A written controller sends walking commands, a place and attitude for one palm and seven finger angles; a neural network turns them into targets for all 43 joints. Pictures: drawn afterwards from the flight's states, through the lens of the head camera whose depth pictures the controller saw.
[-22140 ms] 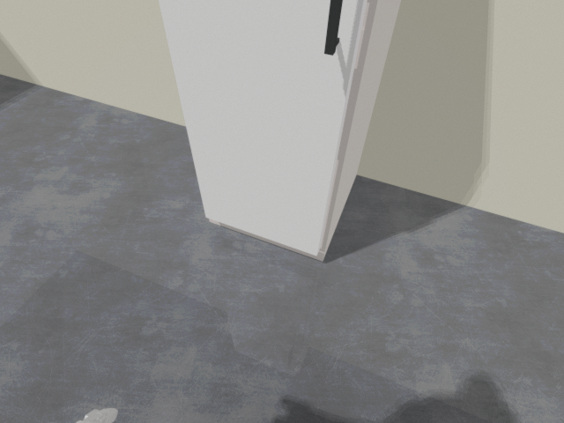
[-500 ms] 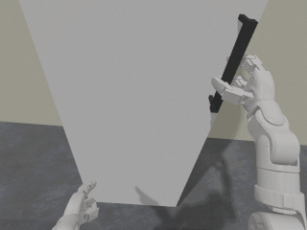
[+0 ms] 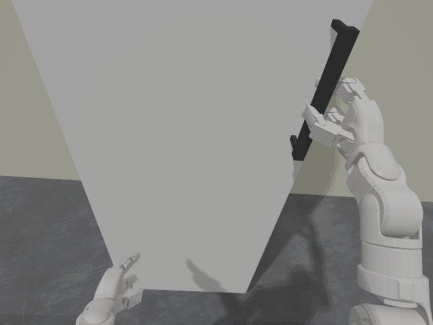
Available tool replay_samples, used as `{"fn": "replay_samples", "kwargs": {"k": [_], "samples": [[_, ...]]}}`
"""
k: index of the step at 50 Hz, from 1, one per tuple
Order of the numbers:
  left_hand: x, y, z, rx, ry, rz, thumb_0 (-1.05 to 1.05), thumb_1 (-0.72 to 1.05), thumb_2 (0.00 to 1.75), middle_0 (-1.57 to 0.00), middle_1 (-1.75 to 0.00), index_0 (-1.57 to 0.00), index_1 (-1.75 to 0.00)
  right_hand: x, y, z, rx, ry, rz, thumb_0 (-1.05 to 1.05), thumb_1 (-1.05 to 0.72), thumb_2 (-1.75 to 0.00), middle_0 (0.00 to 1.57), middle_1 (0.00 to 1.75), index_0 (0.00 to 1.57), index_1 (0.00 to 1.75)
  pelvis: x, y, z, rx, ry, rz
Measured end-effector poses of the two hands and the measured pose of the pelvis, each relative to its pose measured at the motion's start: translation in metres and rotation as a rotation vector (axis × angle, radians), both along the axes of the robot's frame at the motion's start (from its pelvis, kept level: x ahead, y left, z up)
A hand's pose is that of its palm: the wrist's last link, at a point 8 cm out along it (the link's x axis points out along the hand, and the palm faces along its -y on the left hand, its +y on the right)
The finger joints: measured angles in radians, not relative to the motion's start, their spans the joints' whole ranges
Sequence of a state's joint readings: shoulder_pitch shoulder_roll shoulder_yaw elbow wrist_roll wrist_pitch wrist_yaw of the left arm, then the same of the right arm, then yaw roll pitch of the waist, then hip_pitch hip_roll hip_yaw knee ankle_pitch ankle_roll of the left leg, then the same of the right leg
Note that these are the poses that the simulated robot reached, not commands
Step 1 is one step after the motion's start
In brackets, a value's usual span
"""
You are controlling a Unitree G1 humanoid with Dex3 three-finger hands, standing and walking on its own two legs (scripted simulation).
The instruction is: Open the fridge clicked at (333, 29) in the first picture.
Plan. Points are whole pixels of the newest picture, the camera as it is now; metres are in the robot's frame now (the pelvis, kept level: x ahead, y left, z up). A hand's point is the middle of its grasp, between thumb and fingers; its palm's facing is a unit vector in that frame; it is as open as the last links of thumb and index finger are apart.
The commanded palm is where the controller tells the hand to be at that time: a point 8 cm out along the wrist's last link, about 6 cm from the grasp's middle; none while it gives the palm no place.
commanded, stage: grip the handle and tug to test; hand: right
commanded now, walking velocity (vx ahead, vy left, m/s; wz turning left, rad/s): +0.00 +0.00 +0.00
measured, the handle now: (315, 98) +0.42 -0.14 +0.27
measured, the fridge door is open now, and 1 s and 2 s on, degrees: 0 17 28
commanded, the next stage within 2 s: pull the door a little, standing still in 0.38 s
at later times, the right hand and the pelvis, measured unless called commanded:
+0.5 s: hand (322, 138) +0.32 -0.13 +0.26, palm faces +0.01 +1.00 -0.06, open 7.4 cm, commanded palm +0.29 -0.18 +0.26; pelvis +0.01 +0.00 +0.00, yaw +1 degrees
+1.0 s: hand (322, 192) +0.23 -0.11 +0.24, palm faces +0.02 +0.98 -0.21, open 7.9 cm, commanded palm +0.20 -0.16 +0.26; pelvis -0.04 +0.01 +0.00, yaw +3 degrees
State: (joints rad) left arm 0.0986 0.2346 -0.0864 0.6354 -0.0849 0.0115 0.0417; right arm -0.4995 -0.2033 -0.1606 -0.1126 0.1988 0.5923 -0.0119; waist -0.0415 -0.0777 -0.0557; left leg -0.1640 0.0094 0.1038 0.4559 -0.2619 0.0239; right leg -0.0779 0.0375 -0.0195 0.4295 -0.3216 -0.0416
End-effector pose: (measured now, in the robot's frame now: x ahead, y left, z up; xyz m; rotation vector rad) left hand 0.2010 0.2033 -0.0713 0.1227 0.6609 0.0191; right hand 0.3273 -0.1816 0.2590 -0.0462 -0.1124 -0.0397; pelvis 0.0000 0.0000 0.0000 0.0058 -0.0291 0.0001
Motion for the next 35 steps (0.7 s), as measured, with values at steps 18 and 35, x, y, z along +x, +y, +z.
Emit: {"fn": "replay_samples", "kwargs": {"k": [18,35], "samples": [[-0.004,0.010,0.002,-0.021,-0.014,0.044,0.02,0.90,0.90,-0.20,-0.30,-0.20,-0.30,-0.009,0.001,-0.002,-0.016,-0.025,0.012,-0.01,-0.65,-0.77,0.25,1.31,0.11,1.24,0.006,0.001,0.000,-0.001,0.014,0.025],[0.017,0.003,0.016,-0.034,-0.097,-0.008,0.02,0.90,0.90,-0.20,-0.30,-0.20,-0.30,-0.060,0.005,-0.003,-0.016,-0.051,0.051,-0.02,-0.58,-0.77,0.34,1.33,0.19,1.28,0.000,0.005,-0.003,-0.003,0.002,0.015]]}}
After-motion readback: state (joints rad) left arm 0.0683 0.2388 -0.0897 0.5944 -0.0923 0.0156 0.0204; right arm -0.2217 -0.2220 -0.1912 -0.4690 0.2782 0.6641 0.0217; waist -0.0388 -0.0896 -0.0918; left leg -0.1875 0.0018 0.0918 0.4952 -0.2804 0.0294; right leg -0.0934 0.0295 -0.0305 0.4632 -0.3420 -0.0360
